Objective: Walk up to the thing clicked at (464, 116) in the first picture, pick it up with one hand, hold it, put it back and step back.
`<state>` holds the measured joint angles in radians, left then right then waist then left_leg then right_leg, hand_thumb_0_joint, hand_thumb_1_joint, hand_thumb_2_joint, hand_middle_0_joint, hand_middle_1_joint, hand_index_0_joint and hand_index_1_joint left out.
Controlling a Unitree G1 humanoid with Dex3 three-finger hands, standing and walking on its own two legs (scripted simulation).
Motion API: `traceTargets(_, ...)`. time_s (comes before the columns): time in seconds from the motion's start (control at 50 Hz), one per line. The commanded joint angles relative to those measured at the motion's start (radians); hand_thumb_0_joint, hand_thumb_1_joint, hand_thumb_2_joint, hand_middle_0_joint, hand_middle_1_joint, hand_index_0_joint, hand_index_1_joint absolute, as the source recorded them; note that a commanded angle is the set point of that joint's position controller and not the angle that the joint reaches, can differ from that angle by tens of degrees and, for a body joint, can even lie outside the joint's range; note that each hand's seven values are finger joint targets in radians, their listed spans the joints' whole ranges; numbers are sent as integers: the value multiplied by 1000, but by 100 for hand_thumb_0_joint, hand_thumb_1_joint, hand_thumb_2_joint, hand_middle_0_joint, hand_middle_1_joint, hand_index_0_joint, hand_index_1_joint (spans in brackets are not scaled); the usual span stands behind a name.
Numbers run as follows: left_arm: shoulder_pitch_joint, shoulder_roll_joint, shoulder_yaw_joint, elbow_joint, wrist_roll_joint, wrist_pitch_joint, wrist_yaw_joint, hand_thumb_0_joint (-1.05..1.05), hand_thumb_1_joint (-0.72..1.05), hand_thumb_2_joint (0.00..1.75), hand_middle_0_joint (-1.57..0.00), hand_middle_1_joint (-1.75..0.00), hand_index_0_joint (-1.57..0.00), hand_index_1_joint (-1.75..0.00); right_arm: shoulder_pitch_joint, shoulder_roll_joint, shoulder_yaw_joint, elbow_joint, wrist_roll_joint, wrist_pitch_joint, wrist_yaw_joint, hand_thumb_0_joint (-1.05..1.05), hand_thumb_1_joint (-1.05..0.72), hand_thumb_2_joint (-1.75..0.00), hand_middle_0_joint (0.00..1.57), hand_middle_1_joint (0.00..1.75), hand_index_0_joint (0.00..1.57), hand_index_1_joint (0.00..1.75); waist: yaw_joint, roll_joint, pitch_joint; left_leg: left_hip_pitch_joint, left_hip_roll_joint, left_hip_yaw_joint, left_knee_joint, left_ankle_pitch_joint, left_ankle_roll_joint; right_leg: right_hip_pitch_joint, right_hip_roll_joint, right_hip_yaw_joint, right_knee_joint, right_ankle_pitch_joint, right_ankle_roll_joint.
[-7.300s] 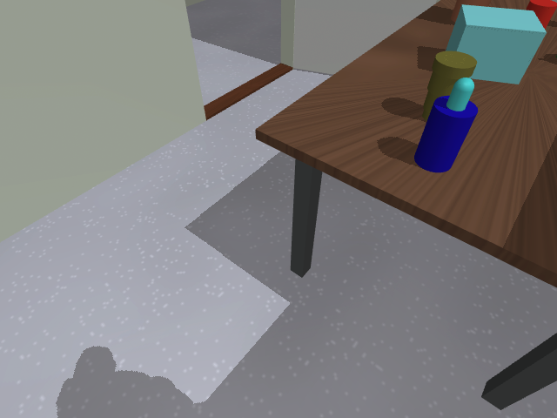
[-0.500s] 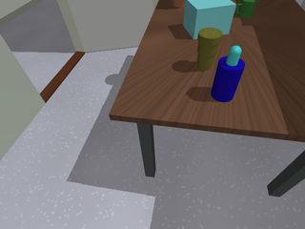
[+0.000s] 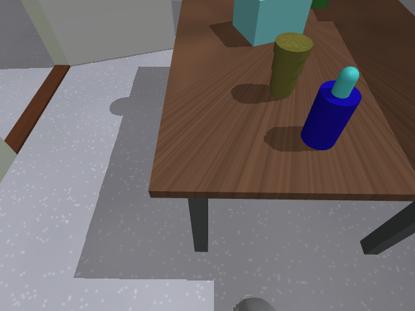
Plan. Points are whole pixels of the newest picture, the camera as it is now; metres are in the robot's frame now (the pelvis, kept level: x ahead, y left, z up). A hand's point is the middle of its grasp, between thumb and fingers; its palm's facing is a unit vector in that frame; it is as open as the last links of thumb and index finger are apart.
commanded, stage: walk up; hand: right
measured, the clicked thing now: (332, 107) +0.53 -0.30 +0.06
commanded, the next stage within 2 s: stand in 1.98 s
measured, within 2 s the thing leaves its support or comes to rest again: neither
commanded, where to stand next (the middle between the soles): +0.06 -0.03 m, yaw -3 degrees
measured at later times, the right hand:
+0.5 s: hand out of the picture +0.06 -0.27 -0.12, palm faces +0.03 +0.86 -0.50, open 7.4 cm
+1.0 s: hand out of the picture +0.02 -0.27 -0.16, palm faces +0.06 +0.94 -0.34, open 7.4 cm
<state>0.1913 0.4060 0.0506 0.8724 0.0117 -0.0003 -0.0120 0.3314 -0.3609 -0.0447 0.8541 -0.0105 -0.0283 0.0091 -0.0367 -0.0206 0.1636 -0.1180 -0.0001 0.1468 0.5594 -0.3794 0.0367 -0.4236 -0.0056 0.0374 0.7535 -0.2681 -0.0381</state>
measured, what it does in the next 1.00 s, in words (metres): steps on the spot: right foot, then left foot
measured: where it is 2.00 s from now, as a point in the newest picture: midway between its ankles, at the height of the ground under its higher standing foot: outside the picture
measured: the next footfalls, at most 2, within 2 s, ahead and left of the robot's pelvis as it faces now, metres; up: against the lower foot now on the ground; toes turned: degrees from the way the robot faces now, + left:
right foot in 0.06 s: +0.12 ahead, -0.11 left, +0.00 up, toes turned +0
left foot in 0.36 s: +0.05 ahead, +0.11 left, +0.00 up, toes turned -6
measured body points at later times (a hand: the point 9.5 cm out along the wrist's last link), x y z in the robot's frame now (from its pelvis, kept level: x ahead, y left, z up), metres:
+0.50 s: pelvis +0.01 +0.01 +0.00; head +0.06 +0.05 +0.44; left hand +0.15 +0.32 -0.14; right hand +0.06 -0.32 -0.09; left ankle +0.03 +0.13 -0.73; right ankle +0.01 -0.14 -0.66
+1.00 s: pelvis -0.02 -0.02 +0.00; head -0.01 -0.02 +0.45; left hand +0.12 +0.27 -0.12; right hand +0.02 -0.32 -0.13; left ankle +0.01 +0.12 -0.73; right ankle -0.03 -0.16 -0.73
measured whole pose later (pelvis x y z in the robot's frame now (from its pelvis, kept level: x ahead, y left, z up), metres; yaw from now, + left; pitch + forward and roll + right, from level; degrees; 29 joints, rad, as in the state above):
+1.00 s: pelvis -0.02 -0.02 +0.00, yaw -6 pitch -3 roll +1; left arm 0.13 0.36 0.03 0.96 0.00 0.01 -0.01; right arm 0.21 -0.35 0.00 0.98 -0.01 -0.02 0.00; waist 0.00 -0.02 0.08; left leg -0.23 -0.01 -0.01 0.60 -0.31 -0.02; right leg -0.24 -0.05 0.06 0.67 -0.38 0.01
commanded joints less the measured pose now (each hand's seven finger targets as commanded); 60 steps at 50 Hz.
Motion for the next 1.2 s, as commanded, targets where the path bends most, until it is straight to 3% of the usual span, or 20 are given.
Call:
traceTargets(0.0, 29, 144, 43, -68, 1, -5, 3, 0, 90, 90, -20, -30, -20, -30, -49, -269, -83, -96, 20, -8, -33, 0, -90, -90, 20, 30, 20, 30, 39, 128, -168, -12, 228, -140, 45, 814, 76, 175, 20, -59, -167, 105, -31)
traceTargets(0.04, 95, 244, 69, -56, 8, -19, 10, 0, 90, 90, -20, -30, -20, -30, -54, -223, -64, -108, 35, -4, -32, 0, -90, -90, 20, 30, 20, 30, 92, -94, -244, -148, 107, -71, 371, 531, 6, 374, -117, 158, -303, 534, -118)
traceTargets(0.06, 110, 271, 77, -68, 4, -22, 17, 0, 90, 90, -20, -30, -20, -30, -24, -172, -44, -112, 41, 2, -33, 0, -90, -90, 20, 30, 20, 30, 100, -234, -294, -329, -39, -70, 571, -83, -27, 500, -313, 438, -318, 754, -255)
traceTargets(0.1, 31, 241, 62, -95, -8, -14, 27, 0, 90, 90, -20, -30, -20, -30, -13, -218, -54, -71, 23, 23, -53, 0, -90, -90, 20, 30, 20, 30, 68, -159, -254, -241, 22, -202, 540, -343, -31, 300, -363, 477, -293, 709, -327)
traceTargets(0.16, -45, 200, 50, -117, -1, 3, 37, 0, 90, 90, -20, -30, -20, -30, -4, -205, -49, -37, 35, 20, -44, 0, -90, -90, 20, 30, 20, 30, 31, -127, -256, -249, 7, -160, 512, -215, -35, 291, -210, 210, -245, 748, -233)
traceTargets(0.24, -45, 207, 53, -144, 28, 20, 29, 0, 90, 90, -20, -30, -20, -30, -20, -194, -43, -34, 21, 15, -56, 0, -90, -90, 20, 30, 20, 30, 59, -129, -250, -250, -2, -115, 283, -148, -42, 286, -165, 181, -203, 673, -219)
traceTargets(0.3, -122, 211, 52, -170, 14, 44, 13, 0, 90, 90, -20, -30, -20, -30, 66, -188, -58, 12, 6, -2, -66, 0, -90, -90, 20, 30, 20, 30, -7, -99, -240, -94, -18, -76, -65, 171, -41, 171, -118, 137, -79, 451, -152)
traceTargets(0.32, -131, 178, 45, -179, 4, 55, 8, 0, 90, 90, -20, -30, -20, -30, 71, -216, -69, 13, -9, -9, -71, 0, -90, -90, 20, 30, 20, 30, -14, -54, -217, -34, 23, -139, -113, 264, -33, 64, -81, 144, -37, 291, -105)
traceTargets(0.36, -61, 144, 42, -161, 10, 71, 10, 0, 90, 90, -20, -30, -20, -30, -66, -370, -99, -46, -24, -18, -75, 0, -90, -90, 20, 30, 20, 30, 46, 177, -155, -88, 420, -622, -234, 382, 123, -131, 93, 104, 284, -290, 12)
traceTargets(0.4, -73, 225, 73, -139, 20, 80, 15, 0, 90, 90, -20, -30, -20, -30, -134, -393, -116, -65, -11, -22, -79, 0, -90, -90, 20, 30, 20, 30, 30, 183, -98, -234, 496, -668, -247, 340, 271, -73, 46, 192, 504, -303, 17)
traceTargets(0.46, -12, 201, 83, -98, 0, 73, -7, 0, 90, 90, -20, -30, -20, -30, -150, -306, -89, -71, -14, -31, -82, 0, -90, -90, 20, 30, 20, 30, 75, 126, -103, -135, 262, -328, -139, 449, 141, -125, 93, 201, 506, -176, 19)
traceTargets(0.58, -77, 165, 56, -89, -7, 22, -13, 0, 90, 90, -20, -30, -20, -30, -66, -294, -78, -64, -29, -28, -47, 0, -90, -90, 20, 30, 20, 30, -12, 242, -210, 77, 224, -251, -68, 389, 152, -14, 22, 22, 26, -247, 63)
traceTargets(0.66, 90, 154, 60, 35, 5, -8, 9, 0, 90, 90, -20, -30, -20, -30, -142, -282, -55, -77, -12, 10, -26, 0, -90, -90, 20, 30, 20, 30, 76, 189, -209, -120, 179, -177, 130, 411, 101, 303, 49, -78, -371, -4, 19)
traceTargets(0.7, 61, 262, 81, 22, 28, -31, 18, 0, 90, 90, -20, -30, -20, -30, -114, -168, -14, -97, 14, 13, -22, 0, -90, -90, 20, 30, 20, 30, 52, -123, -209, -359, 65, -159, 309, 68, -5, 410, -194, 352, -382, 184, -61)
traceTargets(0.74, -53, 318, 72, -15, 23, -22, 16, 0, 90, 90, -20, -30, -20, -30, -156, -244, -46, -56, 13, 20, -40, 0, -90, -90, 20, 30, 20, 30, 57, -153, -132, -188, 39, -237, 385, -253, -23, 59, -351, 484, -395, 88, -243)
traceTargets(0.78, -104, 246, 57, -14, 15, -20, 14, 0, 90, 90, -20, -30, -20, -30, -140, -250, -46, -20, 24, 11, -30, 0, -90, -90, 20, 30, 20, 30, 20, -132, -69, -187, 33, -226, 283, -178, -15, 61, -224, 260, -362, 88, -152)
traceTargets(0.88, -116, 215, 47, -5, 5, -17, 13, 0, 90, 90, -20, -30, -20, -30, -55, -213, -32, 59, 8, -10, -30, 0, -90, -90, 20, 30, 20, 30, 0, -174, -147, -37, 11, -161, -101, 132, -22, 115, -155, 138, -245, 196, -75)
traceTargets(0.94, -72, 136, 28, 26, -25, -7, 16, 0, 90, 90, -20, -30, -20, -30, -151, -303, -43, 53, -3, -30, -28, 0, -90, -90, 20, 30, 20, 30, 65, 58, -175, -66, 270, -535, -220, 223, 124, 114, -15, 4, -102, -94, 24)
traceTargets(1.04, -105, 187, 32, 78, -10, -35, 13, 0, 90, 90, -20, -30, -20, -30, -209, -217, -11, 82, 5, -20, -16, 0, -90, -90, 20, 30, 20, 30, 55, 79, -143, -156, 74, -252, -130, 232, -8, 265, -108, 113, -333, 84, -26)
traceTargets(1.18, -159, 176, 18, 121, -3, -35, 12, 0, 90, 90, -20, -30, -20, -30, -235, -204, -6, 128, 9, -16, -10, 0, -90, -90, 20, 30, 20, 30, 45, 12, -189, -78, 93, -260, -159, 257, -1, 292, -102, 70, -398, 98, -7)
